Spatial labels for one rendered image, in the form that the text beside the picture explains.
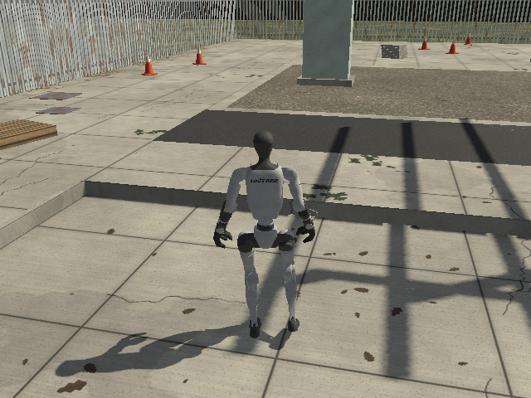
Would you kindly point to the robot left forearm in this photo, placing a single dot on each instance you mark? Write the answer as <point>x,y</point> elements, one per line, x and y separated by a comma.
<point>223,220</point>

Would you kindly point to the robot left hand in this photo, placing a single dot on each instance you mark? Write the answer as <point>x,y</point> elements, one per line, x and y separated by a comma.
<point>224,236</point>

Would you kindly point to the robot right forearm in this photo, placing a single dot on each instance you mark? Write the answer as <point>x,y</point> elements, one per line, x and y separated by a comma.
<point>306,217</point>

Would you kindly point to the robot left shin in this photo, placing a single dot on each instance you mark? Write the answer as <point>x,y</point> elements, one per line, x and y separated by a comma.
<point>252,301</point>

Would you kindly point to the left robot upper arm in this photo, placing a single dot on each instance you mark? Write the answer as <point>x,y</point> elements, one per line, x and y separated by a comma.
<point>233,189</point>

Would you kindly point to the right robot upper arm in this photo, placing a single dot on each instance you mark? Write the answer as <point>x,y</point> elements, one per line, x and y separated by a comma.
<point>295,188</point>

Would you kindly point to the robot right hand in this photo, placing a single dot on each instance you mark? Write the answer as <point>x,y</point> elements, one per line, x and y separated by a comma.
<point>302,230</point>

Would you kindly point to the right robot thigh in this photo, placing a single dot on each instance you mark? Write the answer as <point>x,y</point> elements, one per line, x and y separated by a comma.
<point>286,243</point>

